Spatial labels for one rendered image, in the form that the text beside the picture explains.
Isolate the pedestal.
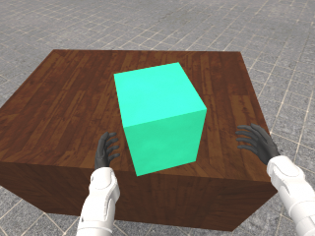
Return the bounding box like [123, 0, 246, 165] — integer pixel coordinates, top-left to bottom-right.
[0, 49, 278, 232]

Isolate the carton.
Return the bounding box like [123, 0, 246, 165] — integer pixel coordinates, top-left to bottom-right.
[114, 62, 207, 176]

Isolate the right robot forearm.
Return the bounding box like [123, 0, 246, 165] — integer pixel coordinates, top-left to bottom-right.
[267, 155, 315, 236]

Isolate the left robot hand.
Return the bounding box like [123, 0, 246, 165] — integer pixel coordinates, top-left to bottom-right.
[94, 132, 120, 171]

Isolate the left robot forearm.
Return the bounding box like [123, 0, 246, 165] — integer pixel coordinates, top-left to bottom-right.
[76, 167, 120, 236]

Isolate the right robot hand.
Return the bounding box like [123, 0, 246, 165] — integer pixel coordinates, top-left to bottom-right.
[235, 123, 281, 165]

